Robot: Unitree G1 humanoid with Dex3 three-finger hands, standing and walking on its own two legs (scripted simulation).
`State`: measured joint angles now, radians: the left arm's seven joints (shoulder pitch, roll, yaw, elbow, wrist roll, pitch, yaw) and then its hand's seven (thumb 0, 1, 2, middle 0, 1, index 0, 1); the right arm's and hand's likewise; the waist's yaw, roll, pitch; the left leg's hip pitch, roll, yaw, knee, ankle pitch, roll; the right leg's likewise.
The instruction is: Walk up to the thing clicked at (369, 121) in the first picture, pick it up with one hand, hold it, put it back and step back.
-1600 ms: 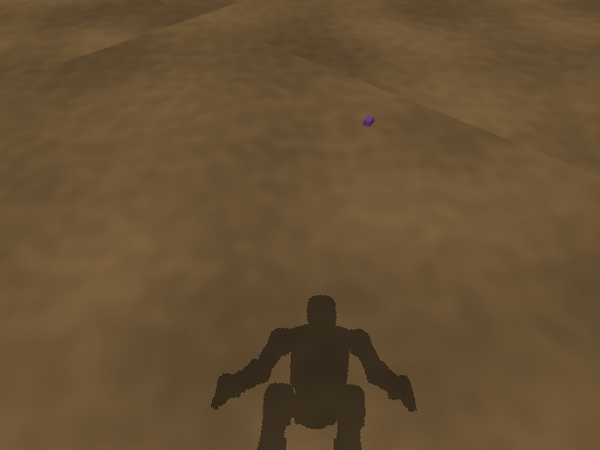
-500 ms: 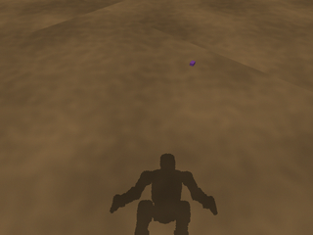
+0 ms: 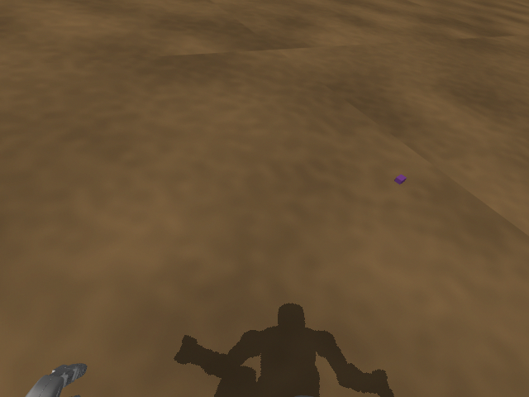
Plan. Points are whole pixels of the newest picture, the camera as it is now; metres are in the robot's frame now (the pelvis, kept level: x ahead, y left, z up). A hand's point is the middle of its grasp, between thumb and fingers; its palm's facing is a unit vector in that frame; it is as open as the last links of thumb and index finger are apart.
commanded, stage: walk up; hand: left
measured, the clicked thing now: (400, 179) +1.64 -1.03 -0.75
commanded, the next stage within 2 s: none
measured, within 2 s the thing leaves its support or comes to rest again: neither
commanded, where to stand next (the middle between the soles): +1.57 -1.49 m, yaw +47 degrees
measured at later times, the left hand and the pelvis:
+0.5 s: hand (191, 316) +0.31 +0.13 -0.13, palm faces +0.25 -0.91 -0.35, open 7.4 cm; pelvis +0.28 -0.16 -0.01, yaw +15 degrees
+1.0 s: hand (252, 237) +0.54 +0.01 -0.16, palm faces +0.27 -0.92 -0.27, open 7.4 cm; pelvis +0.53 -0.29 -0.02, yaw +22 degrees
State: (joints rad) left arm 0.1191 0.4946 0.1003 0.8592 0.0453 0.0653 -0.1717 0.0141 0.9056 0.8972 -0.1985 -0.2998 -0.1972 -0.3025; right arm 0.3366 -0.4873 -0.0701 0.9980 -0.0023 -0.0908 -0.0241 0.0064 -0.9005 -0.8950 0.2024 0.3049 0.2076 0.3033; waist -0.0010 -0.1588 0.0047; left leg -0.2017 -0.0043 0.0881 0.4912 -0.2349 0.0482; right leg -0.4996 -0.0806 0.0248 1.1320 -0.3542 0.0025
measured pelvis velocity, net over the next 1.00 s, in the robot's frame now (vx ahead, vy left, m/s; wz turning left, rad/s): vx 0.53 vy -0.29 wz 0.39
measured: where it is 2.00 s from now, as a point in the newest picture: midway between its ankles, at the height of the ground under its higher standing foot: (367, 261)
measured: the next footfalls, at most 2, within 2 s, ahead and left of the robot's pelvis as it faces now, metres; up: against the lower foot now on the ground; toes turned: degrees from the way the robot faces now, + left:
right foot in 0.34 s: +0.36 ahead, -0.26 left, +0.00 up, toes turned +7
left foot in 0.72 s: +0.55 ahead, -0.07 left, +0.00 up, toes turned +26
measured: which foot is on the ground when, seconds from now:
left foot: down 0.00-0.38, up 0.40-0.70, down 0.72-1.00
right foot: up 0.00-0.32, down 0.34-0.76, up 0.78-1.00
